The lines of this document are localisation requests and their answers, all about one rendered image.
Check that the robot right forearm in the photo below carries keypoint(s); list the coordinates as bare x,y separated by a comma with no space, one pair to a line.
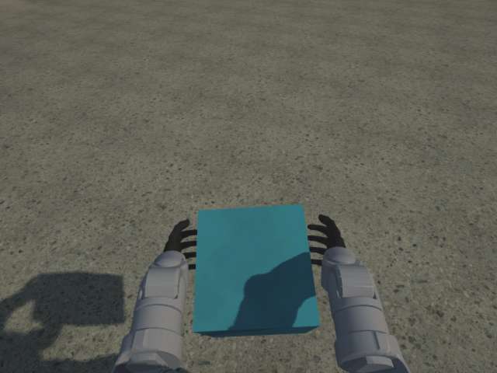
363,344

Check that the robot left forearm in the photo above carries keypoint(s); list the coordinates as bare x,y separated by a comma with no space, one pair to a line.
155,338

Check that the left robot hand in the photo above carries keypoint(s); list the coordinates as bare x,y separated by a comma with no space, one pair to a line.
174,243

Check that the carton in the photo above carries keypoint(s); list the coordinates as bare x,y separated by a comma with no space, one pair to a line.
253,273

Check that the right robot hand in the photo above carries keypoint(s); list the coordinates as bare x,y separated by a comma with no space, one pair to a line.
331,231

